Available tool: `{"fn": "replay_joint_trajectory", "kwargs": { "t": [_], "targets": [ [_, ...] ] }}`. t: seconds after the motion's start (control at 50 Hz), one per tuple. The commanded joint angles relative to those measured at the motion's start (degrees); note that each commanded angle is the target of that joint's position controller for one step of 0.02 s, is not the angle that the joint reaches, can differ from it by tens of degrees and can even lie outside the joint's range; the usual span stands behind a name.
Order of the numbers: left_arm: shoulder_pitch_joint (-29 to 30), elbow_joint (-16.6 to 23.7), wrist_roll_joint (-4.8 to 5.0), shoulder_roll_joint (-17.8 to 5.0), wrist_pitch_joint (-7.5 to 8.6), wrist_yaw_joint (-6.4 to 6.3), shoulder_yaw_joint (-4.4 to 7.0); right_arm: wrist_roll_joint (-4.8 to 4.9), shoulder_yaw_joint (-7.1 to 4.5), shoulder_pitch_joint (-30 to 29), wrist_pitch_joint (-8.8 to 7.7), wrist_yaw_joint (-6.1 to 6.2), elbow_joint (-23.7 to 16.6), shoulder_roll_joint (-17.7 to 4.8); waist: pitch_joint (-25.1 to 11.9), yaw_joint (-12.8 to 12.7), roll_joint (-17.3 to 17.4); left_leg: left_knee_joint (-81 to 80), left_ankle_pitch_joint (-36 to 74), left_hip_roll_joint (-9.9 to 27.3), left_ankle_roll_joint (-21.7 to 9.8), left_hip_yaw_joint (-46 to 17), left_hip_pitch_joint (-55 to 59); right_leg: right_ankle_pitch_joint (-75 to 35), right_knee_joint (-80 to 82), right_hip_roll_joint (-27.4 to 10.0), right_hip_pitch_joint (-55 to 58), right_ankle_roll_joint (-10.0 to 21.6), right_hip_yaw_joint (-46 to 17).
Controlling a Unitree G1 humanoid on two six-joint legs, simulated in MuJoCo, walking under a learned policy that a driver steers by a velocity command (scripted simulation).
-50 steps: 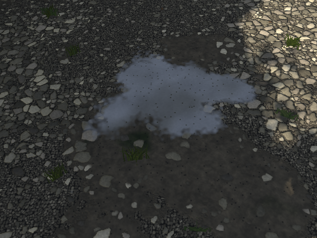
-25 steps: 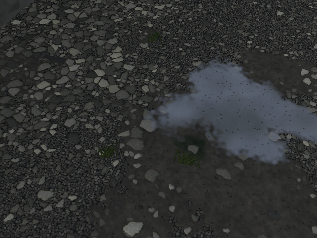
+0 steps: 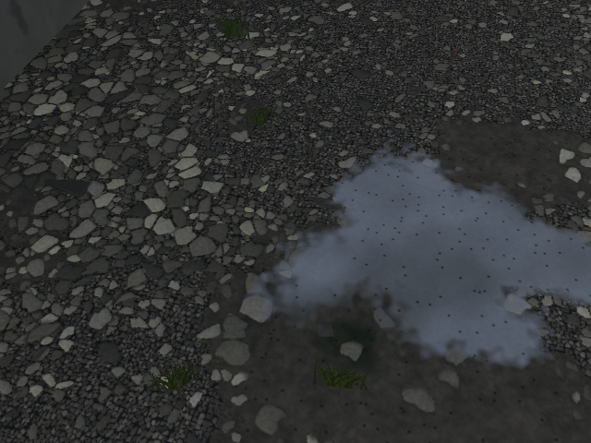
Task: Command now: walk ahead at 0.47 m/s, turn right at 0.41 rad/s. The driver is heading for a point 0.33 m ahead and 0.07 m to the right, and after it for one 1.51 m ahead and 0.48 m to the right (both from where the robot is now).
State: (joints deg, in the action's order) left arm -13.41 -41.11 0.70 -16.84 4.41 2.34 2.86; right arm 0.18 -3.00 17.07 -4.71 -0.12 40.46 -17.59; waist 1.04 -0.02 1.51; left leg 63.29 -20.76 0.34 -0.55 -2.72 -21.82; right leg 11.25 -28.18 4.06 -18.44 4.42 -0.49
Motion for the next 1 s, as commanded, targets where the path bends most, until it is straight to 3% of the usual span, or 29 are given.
{"fn": "replay_joint_trajectory", "kwargs": {
  "t": [0.02,0.08,0.16,0.26,0.32,0.34,0.36,0.38,0.4,0.42,0.44,0.46,0.48,0.5,0.54,0.56,0.6,0.66,0.7,0.76,0.8,0.82,0.84,0.86,0.88,0.9,0.92,0.94,1.0],
  "targets": [
    [-2.7,3.58,-0.58,-7.61,0.08,-0.9,1.81,-1.06,-1.74,-4.45,-2.13,-0.12,-6.51,-6.06,-1.65,-1.0,-5.34,-2.3,5.71,4.5,0.73,-2.64,-18.2,-2.31,16.18,-14.85,15.88,10.7,-23.87],
    [-3.37,2.92,-0.03,-8.44,0.16,-1.82,2.03,-1.25,-1.51,-5.66,-1.12,0.14,-6.37,-4.77,-0.68,-0.44,-5.28,-8.77,9.76,3.49,3.16,-0.84,-17.54,-11.23,17.17,-12.87,11.75,10.75,-18.91],
    [-6.61,0.88,0.56,-9.51,-0.48,-3.05,2.5,-0.98,-0.48,-14.59,-1.43,0.01,-8.12,-2.22,0.67,-3.09,-5.8,-24.81,22.49,0.93,4.73,-0.36,-13.13,-14.18,16.1,-9.42,7.81,7.91,-14.68],
    [-11.21,-1.25,1.26,-9.19,-1.56,-3.79,2.69,0.14,-0.66,-21.89,-2.51,-1.3,-9.5,-3.16,1.12,-4.96,-6.15,-34.89,26.11,-1.46,3.52,-1.74,-8.67,-10.98,12.44,-11.21,11.36,6.63,-19.81],
    [-10.22,-1.22,1.01,-9.54,-2.35,-4.17,3.22,0.39,-1.56,-19.29,-3.03,-1.37,-8.76,-5.12,0.6,-2.63,-8.22,-37.0,19.89,-1.4,1.26,-2.38,-4.35,-16.09,7.85,-12.97,15.2,5.31,-23.2],
    [-9.14,-0.78,0.84,-9.26,-2.51,-4.02,3.2,0.31,-2.32,-14.82,-3.23,-1.05,-7.68,-6.49,-1.8,-0.2,-8.67,-38.46,18.89,-1.91,-0.27,-1.14,2.43,-22.35,3.86,-11.73,14.77,4.33,-22.71],
    [-7.86,0.08,0.5,-7.81,-2.55,-3.66,2.66,-0.13,-3.25,-7.62,-3.41,-0.6,-6.35,-8.25,-7.62,3.7,-7.73,-38.91,19.84,0.61,-2.74,-2.07,14.47,-24.87,-5.25,-8.61,12.04,2.61,-20.63],
    [-7.94,1.73,-0.81,-4.73,-2.46,-3.46,1.47,-0.85,-4.06,2.14,-3.1,0.07,-5.63,-11.58,-17.55,7.27,-1.77,-36.36,15.25,10.54,-6.45,-12.06,31.49,-13.44,-21.25,-4.56,3.61,0.74,-16.39],
    [-18.14,2.51,0.91,0.1,-1.94,-3.15,-0.08,-0.86,-4.54,4.72,-2.34,-0.38,-3.35,-14.15,-24.44,2.09,17.89,-40.66,4.9,23.94,-16.23,-38.98,49.08,23.25,-39.18,3.0,-17.56,-2.72,-11.13],
    [-16.7,1.01,1.98,-6.42,-1.95,-3.43,0.95,0.09,-3.46,3.44,-1.99,-0.51,-4.25,-8.14,-19.77,3.59,11.33,-44.39,-7.53,23.53,-14.51,-42.28,44.46,20.95,-45.66,-2.42,-23.58,-3.28,-11.71],
    [-9.31,1.98,1.78,-9.79,-2.14,-3.39,1.96,0.15,-2.59,0.23,-1.69,-0.17,-4.65,-5.01,-11.0,5.08,5.37,-45.75,-5.82,20.53,-11.69,-31.88,36.08,15.34,-46.2,-4.44,-24.74,-3.64,-9.92],
    [-5.81,2.9,1.07,-9.37,-2.29,-3.52,2.08,-0.31,-2.2,-2.65,-1.37,-0.17,-4.35,-4.52,-5.72,3.95,1.26,-47.08,2.18,18.06,-10.29,-24.66,28.18,11.24,-44.8,-6.49,-23.2,-4.13,-7.96],
    [-3.25,3.86,0.31,-8.71,-2.31,-3.39,2.32,-0.71,-1.84,-4.64,-1.21,-0.16,-3.82,-3.51,-1.37,2.9,1.09,-48.19,12.44,16.12,-10.18,-19.03,21.87,9.35,-42.53,-7.61,-21.95,-4.67,-7.73],
    [-3.77,4.21,0.47,-7.69,-2.66,-3.13,2.45,-1.33,-1.61,-5.84,-1.36,-0.07,-3.46,-3.14,-0.25,1.13,2.9,-48.85,21.54,14.68,-9.76,-14.07,17.55,8.9,-41.25,-8.67,-18.8,-5.07,-7.44],
    [-5.06,4.49,0.74,-5.02,-3.69,-3.09,2.13,-0.97,-1.69,-7.31,-1.76,-0.21,-2.4,-2.98,-0.09,-0.66,4.35,-49.17,36.91,13.63,-10.5,-6.81,13.78,10.2,-37.78,-8.84,-16.35,-6.15,-5.23],
    [-4.11,5.35,0.43,-4.15,-4.03,-3.09,1.87,-0.66,-2.0,-7.83,-1.83,-0.18,-1.75,-3.97,0.23,-0.93,4.39,-49.66,41.91,13.87,-11.08,-4.29,12.9,9.47,-35.06,-9.0,-16.82,-6.84,-4.38],
    [-2.66,6.6,-0.02,-3.17,-4.32,-2.78,1.41,-0.38,-2.77,-8.73,-1.34,0.16,-0.8,-6.42,-0.87,-1.05,4.46,-50.17,45.52,14.17,-11.67,-0.31,13.16,4.28,-28.78,-9.51,-16.52,-7.5,-3.15],
    [0.51,7.41,-0.03,-3.08,-4.08,-1.5,1.16,0.0,-2.92,-9.98,-0.05,0.92,0.0,-7.58,-2.57,0.02,3.44,-49.91,43.98,12.34,-10.16,6.09,12.96,-7.75,-18.17,-8.73,-11.21,-6.57,-0.8],
    [3.41,8.66,-0.04,-3.66,-4.05,-0.61,1.42,0.55,-3.03,-9.06,0.5,1.12,1.0,-8.32,-2.77,0.97,3.03,-48.48,41.97,12.47,-9.11,7.81,14.9,-10.6,-12.87,-8.08,-9.52,-5.49,-0.08],
    [5.24,10.67,-0.22,-5.78,-4.48,0.36,2.47,1.86,-3.65,-8.57,1.3,1.09,1.79,-10.13,-2.7,0.71,3.12,-43.3,41.31,14.34,-7.8,8.18,18.26,-6.06,-8.16,-7.0,-8.15,-3.19,0.99],
    [1.09,10.39,-0.51,-7.65,-4.7,0.29,3.7,2.73,-3.88,-9.25,1.83,1.22,1.69,-10.46,-4.48,-2.09,2.46,-33.54,45.16,13.12,-5.74,9.94,18.06,-5.67,-2.46,-4.05,-1.29,-0.68,3.19],
    [-4.45,8.95,-0.67,-10.23,-4.64,-0.44,5.03,2.23,-3.36,-7.4,1.94,1.13,1.96,-8.71,-7.5,-4.26,-0.85,-23.25,41.81,9.7,-3.34,11.63,14.96,-12.82,1.54,-2.15,7.6,1.48,2.93],
    [-7.93,9.73,-0.69,-16.31,-4.85,-1.95,6.38,-0.71,-2.13,-4.55,1.88,0.83,0.67,-5.86,-12.01,-4.19,-13.49,-5.21,14.87,4.7,1.09,13.13,1.29,-40.52,0.88,-14.56,21.31,7.02,-14.07],
    [-4.0,12.31,-1.91,-18.4,-4.51,-2.03,5.82,-1.79,-0.84,-1.3,2.01,0.23,-0.84,-4.04,-20.44,-0.39,-20.16,11.64,-20.2,-4.78,3.84,5.15,-13.98,-39.41,3.71,-27.31,31.11,20.54,-37.73],
    [-2.9,13.24,-1.28,-13.41,-4.25,-1.47,4.75,-0.64,-1.88,-3.97,2.32,-0.23,0.49,-8.54,-21.93,-3.88,-9.82,14.08,-16.43,-1.42,3.32,-3.01,-14.57,-30.69,5.98,-24.61,27.55,18.42,-33.79],
    [-0.43,12.97,-0.88,-11.48,-3.89,-1.4,3.99,0.59,-1.85,-7.03,2.7,-0.17,-0.55,-8.6,-15.93,-2.72,-7.52,12.71,-12.26,0.09,2.52,-2.46,-15.78,-25.19,6.32,-21.76,22.16,15.13,-27.51],
    [1.26,12.37,-0.12,-10.43,-3.97,-1.53,3.84,0.1,-1.7,-7.46,3.19,0.46,0.01,-7.42,-11.31,-1.24,-3.24,7.97,-9.0,1.86,2.66,-2.21,-15.68,-19.52,7.21,-18.57,16.34,11.79,-23.57],
    [3.17,12.55,0.12,-9.86,-4.3,-1.95,3.59,-0.49,-1.92,-8.21,3.75,1.15,-0.1,-8.01,-9.07,-0.34,-4.0,3.54,-6.34,2.67,2.92,-2.27,-13.73,-16.17,8.24,-16.74,11.36,10.28,-21.59],
    [5.67,13.06,-1.39,-10.18,-4.84,-2.79,3.68,-0.46,-1.53,-5.89,4.55,1.35,0.96,-6.39,-8.88,1.63,-7.3,-2.77,-2.66,0.74,4.48,-0.62,-6.77,-17.73,9.45,-13.79,4.01,10.08,-18.43]
  ]
}}
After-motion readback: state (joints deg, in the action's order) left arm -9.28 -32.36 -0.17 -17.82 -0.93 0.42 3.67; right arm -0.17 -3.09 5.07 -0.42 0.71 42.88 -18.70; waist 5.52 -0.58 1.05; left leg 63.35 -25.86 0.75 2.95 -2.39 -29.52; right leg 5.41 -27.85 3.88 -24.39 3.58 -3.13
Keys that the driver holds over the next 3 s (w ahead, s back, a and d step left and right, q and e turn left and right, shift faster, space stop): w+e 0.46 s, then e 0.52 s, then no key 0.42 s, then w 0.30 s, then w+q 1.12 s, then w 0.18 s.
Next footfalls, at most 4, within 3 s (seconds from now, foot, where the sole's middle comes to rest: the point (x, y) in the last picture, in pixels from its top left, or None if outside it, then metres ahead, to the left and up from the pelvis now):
0.36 left None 0.41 0.09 -0.77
0.82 right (420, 439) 0.48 -0.21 -0.77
1.24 left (322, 386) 0.61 0.00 -0.77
2.10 left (405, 276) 0.91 -0.23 -0.77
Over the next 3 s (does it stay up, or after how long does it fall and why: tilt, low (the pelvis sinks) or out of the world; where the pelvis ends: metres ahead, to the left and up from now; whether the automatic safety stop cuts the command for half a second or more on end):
stays up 1.17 -0.39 0.00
